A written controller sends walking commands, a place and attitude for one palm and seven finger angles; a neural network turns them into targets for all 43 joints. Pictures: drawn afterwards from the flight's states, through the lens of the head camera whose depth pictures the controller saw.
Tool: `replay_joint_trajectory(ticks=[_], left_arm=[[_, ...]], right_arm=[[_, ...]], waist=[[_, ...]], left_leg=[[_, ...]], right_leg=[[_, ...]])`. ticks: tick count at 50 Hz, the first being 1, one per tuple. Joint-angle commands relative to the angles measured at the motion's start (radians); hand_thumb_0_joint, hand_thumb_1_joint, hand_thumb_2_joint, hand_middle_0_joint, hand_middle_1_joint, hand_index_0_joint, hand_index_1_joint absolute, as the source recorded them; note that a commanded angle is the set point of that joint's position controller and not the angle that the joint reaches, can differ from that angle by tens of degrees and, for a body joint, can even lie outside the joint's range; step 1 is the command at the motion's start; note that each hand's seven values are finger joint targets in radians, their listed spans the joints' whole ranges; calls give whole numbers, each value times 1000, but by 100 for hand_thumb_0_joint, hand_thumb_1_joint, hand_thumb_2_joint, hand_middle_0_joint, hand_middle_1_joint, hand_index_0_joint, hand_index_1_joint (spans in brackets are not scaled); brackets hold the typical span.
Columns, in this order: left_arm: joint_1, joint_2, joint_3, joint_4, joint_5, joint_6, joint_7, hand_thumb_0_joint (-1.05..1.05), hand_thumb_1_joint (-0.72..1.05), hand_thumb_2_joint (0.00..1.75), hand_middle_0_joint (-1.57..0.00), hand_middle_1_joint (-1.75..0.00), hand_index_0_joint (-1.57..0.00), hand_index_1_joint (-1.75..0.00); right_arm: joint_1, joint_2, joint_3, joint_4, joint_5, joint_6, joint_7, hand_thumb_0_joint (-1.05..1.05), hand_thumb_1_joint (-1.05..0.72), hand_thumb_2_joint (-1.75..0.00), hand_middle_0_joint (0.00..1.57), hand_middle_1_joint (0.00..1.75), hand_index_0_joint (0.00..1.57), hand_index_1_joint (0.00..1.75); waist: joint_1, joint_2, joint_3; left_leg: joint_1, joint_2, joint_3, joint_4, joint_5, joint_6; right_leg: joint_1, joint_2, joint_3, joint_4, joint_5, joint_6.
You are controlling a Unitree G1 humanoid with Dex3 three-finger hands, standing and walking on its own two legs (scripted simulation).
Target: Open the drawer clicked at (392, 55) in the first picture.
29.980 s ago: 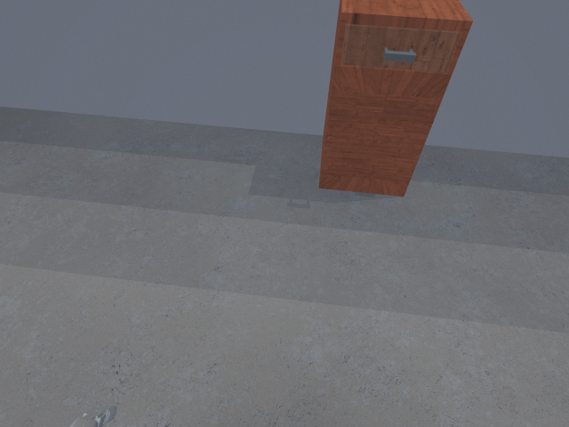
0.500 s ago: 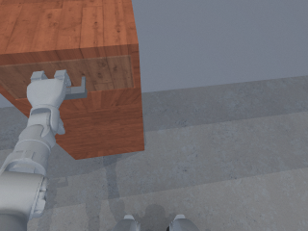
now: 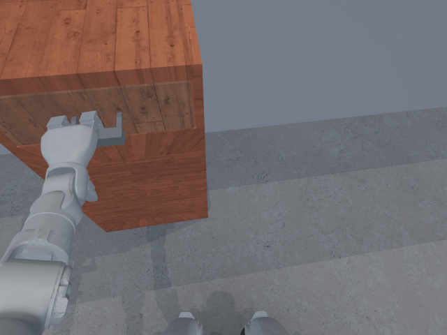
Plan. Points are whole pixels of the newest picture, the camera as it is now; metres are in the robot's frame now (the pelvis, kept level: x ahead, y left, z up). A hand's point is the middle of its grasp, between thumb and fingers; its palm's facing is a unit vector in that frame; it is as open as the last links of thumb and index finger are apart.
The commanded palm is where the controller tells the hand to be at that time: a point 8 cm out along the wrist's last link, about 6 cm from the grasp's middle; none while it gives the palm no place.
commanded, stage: close the thumb around the handle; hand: left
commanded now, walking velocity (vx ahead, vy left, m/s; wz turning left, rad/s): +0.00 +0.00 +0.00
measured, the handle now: (96, 129) +0.50 +0.26 +0.01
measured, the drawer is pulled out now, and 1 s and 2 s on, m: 0.00 0.03 0.16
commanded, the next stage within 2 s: pull the drawer open in 0.58 s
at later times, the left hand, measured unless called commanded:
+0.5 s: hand (83, 160) +0.44 +0.28 -0.01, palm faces -0.04 -0.04 -1.00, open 5.8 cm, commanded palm +0.42 +0.26 +0.05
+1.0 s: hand (82, 171) +0.41 +0.27 -0.01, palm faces -0.05 -0.05 -1.00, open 5.9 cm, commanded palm +0.38 +0.26 +0.05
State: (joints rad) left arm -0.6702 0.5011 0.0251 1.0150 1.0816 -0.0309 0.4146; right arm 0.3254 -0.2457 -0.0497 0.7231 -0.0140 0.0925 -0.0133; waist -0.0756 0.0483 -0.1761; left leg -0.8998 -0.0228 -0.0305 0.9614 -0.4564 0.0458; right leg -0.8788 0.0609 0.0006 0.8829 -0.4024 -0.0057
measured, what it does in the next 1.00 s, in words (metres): stands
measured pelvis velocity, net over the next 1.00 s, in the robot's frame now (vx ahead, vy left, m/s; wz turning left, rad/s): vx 0.01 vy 0.00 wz -0.01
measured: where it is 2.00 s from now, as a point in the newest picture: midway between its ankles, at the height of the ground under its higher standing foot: outside the picture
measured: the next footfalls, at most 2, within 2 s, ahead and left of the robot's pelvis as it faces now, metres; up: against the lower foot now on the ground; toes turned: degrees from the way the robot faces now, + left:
none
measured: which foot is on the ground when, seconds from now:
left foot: down 0.00-1.00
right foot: down 0.00-1.00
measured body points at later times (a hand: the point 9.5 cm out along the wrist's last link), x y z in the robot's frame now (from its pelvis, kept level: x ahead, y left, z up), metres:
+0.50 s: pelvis +0.01 +0.00 +0.00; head +0.11 +0.01 +0.44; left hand +0.43 +0.27 +0.04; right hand +0.06 -0.27 -0.12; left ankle -0.01 +0.09 -0.68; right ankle +0.00 -0.12 -0.68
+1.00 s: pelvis +0.01 +0.00 +0.01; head +0.10 +0.00 +0.45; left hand +0.41 +0.27 +0.04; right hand +0.06 -0.27 -0.12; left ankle -0.01 +0.09 -0.68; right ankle +0.00 -0.12 -0.68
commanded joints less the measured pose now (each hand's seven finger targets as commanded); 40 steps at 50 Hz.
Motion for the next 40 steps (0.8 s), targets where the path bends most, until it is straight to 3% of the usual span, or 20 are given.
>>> replay_joint_trajectory(ticks=[1,2,6,7,10,11,14,15,17,19,24,29,32,33,34,35,37,40], left_arm=[[-334,214,43,-208,-5,-1,16,0,-11,47,-33,-124,-33,-124],[-318,189,27,-199,-4,-2,14,0,-5,49,-33,-125,-33,-125],[-309,199,40,-199,-10,-19,7,0,17,59,-35,-127,-35,-127],[-282,213,53,-202,-4,-24,7,0,23,61,-35,-128,-35,-128],[-260,204,53,-225,2,-33,12,0,40,68,-36,-130,-36,-130],[-266,215,61,-238,4,-35,13,0,45,71,-37,-130,-37,-130],[-281,169,29,-243,7,-32,25,0,62,78,-38,-132,-38,-132],[-275,187,47,-249,9,-28,29,0,68,80,-38,-133,-38,-133],[-257,170,41,-263,1,-19,33,0,79,85,-39,-134,-39,-134],[-235,167,42,-253,-2,-8,32,0,90,90,-40,-135,-40,-135],[-270,199,50,-245,5,4,25,0,90,90,-40,-135,-40,-135],[-243,205,57,-257,2,-5,15,0,90,90,-40,-135,-40,-135],[-244,192,45,-242,4,-6,15,0,90,90,-40,-135,-40,-135],[-265,160,16,-235,3,-7,14,0,90,90,-40,-135,-40,-135],[-275,196,42,-229,5,-10,16,0,90,90,-40,-135,-40,-135],[-247,197,43,-222,9,-9,17,0,90,90,-40,-135,-40,-135],[-218,173,37,-254,5,-14,18,0,90,90,-40,-135,-40,-135],[-174,141,21,-265,-5,-12,16,0,90,90,-40,-135,-40,-135]], right_arm=[[123,-170,-60,-59,-3,-13,-14,0,-90,-90,20,30,20,30],[124,-166,-61,-59,-2,-12,-14,0,-90,-90,20,30,20,30],[117,-169,-58,-64,-4,-11,-15,0,-90,-90,20,30,20,30],[117,-169,-59,-67,-3,-12,-14,0,-90,-90,20,30,20,30],[114,-166,-63,-71,-6,-9,-12,0,-90,-90,20,30,20,30],[109,-168,-63,-72,-6,-6,-11,0,-90,-90,20,30,20,30],[114,-162,-68,-72,-6,-7,-6,0,-90,-90,20,30,20,30],[114,-165,-70,-70,-7,-7,-5,0,-90,-90,20,30,20,30],[114,-163,-72,-74,-7,-4,-1,0,-90,-90,20,30,20,30],[111,-163,-71,-73,-8,-2,0,0,-90,-90,20,30,20,30],[107,-169,-68,-68,-6,3,-6,0,-90,-90,20,30,20,30],[97,-165,-65,-76,-5,5,-9,0,-90,-90,20,30,20,30],[97,-163,-63,-75,-3,4,-8,0,-90,-90,20,30,20,30],[97,-161,-64,-76,-2,2,-7,0,-90,-90,20,30,20,30],[99,-166,-63,-74,-3,1,-9,0,-90,-90,20,30,20,30],[96,-166,-62,-77,-2,2,-10,0,-90,-90,20,30,20,30],[97,-161,-64,-86,-3,0,-8,0,-90,-90,20,30,20,30],[88,-156,-68,-89,0,1,-7,0,-90,-90,20,30,20,30]], waist=[[-1,78,-427],[-6,80,-412],[-9,26,-366],[4,31,-380],[11,60,-403],[12,71,-406],[-1,73,-387],[6,68,-399],[9,91,-431],[11,74,-426],[1,37,-406],[16,67,-410],[10,79,-377],[-5,73,-365],[-2,41,-353],[9,46,-371],[20,72,-418],[18,46,-397]], left_leg=[[404,22,-4,-109,543,-18],[416,25,-4,-107,554,-18],[366,22,0,-115,504,-10],[363,21,1,-114,505,-10],[385,22,5,-104,555,-15],[400,26,-5,-102,590,-21],[408,30,-5,-97,586,-24],[415,32,-10,-96,610,-27],[450,34,-10,-92,655,-30],[441,32,-4,-93,650,-28],[402,28,1,-101,584,-19],[409,26,7,-109,577,-20],[405,28,-1,-114,572,-24],[399,26,1,-114,536,-21],[376,24,1,-116,509,-17],[372,21,2,-119,501,-17],[413,24,0,-118,552,-21],[406,26,10,-119,554,-18]], right_leg=[[184,13,-43,-82,339,-38],[170,15,-44,-84,334,-36],[192,13,-38,-92,336,-36],[201,12,-38,-85,336,-36],[198,12,-37,-77,360,-37],[186,13,-40,-71,362,-40],[159,15,-46,-73,346,-37],[163,15,-47,-67,353,-38],[169,16,-48,-67,369,-36],[184,16,-46,-72,378,-36],[205,12,-39,-79,379,-33],[216,11,-37,-82,373,-36],[191,12,-43,-83,350,-38],[178,14,-43,-87,332,-37],[187,13,-41,-89,327,-37],[199,13,-39,-86,325,-39],[207,13,-42,-81,341,-40],[227,14,-38,-92,363,-37]])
